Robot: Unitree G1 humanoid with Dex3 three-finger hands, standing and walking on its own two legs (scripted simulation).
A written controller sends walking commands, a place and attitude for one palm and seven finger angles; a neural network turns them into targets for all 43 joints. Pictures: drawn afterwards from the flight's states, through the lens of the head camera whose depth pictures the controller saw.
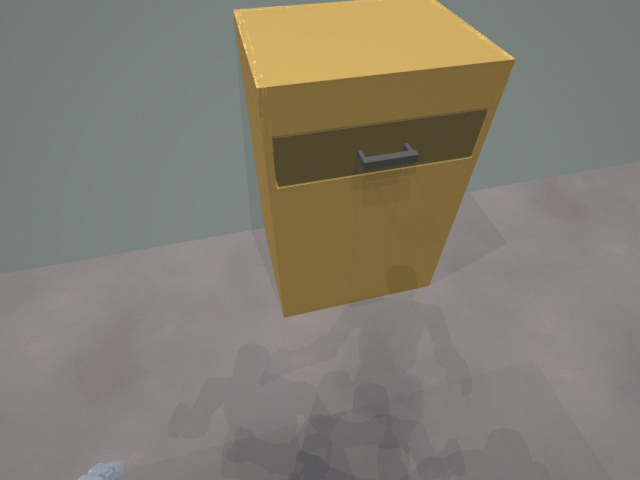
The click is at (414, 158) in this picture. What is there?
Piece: drawer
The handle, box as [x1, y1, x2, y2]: [357, 143, 418, 169]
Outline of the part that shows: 418,154 415,150 412,150 407,143 404,143 403,146 406,150 405,151 365,157 361,150 357,150 357,154 361,160 361,166 363,169 413,162 417,160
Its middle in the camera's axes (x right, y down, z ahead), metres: +0.16 -0.20 +0.93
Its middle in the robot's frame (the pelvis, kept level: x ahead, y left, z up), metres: +0.83 -0.11 -0.08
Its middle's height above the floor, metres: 0.69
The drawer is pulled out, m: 0.00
